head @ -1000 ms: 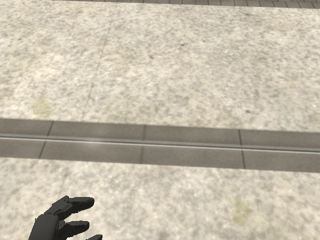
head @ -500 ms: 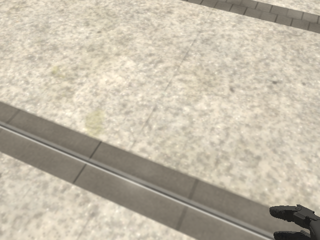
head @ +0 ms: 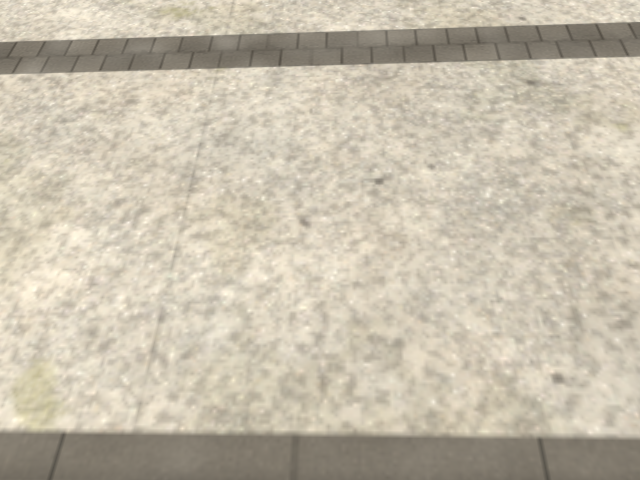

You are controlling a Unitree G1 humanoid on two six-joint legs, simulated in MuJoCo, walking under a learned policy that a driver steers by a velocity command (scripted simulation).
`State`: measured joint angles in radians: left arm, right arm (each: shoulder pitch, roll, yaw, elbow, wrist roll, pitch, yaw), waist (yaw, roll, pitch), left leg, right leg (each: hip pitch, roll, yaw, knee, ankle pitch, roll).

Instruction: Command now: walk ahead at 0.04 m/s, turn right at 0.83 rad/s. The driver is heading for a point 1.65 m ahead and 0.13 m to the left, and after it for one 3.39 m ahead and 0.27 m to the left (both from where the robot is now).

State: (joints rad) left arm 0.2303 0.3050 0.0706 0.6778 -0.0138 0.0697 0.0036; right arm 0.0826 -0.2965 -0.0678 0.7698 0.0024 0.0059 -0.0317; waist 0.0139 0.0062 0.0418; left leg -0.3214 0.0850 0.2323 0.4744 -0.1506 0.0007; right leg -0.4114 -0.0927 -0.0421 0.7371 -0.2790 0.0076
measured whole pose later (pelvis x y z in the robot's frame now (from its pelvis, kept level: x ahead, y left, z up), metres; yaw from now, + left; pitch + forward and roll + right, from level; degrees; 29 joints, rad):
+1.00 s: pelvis +0.08 +0.03 +0.02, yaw +16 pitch +2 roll -2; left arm 0.18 0.32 0.08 0.73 -0.03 -0.06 -0.01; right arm 0.26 -0.28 -0.03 0.70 0.00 -0.05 -0.01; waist -0.02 -0.01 -0.05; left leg -0.09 -0.06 -0.15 0.31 -0.26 0.08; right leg -0.51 -0.03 0.02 0.72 -0.13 0.04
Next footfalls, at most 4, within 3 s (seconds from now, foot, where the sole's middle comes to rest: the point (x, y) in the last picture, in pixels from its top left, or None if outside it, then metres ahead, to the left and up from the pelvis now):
0.02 right None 0.06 -0.12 -0.77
0.56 left None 0.04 0.10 -0.77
1.30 right None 0.45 -0.11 -0.77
1.78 left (367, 283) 0.95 -0.03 -0.77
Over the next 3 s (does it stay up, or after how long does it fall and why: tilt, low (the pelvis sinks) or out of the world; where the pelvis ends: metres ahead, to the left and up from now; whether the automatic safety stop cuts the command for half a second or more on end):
stays up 1.63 0.20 0.01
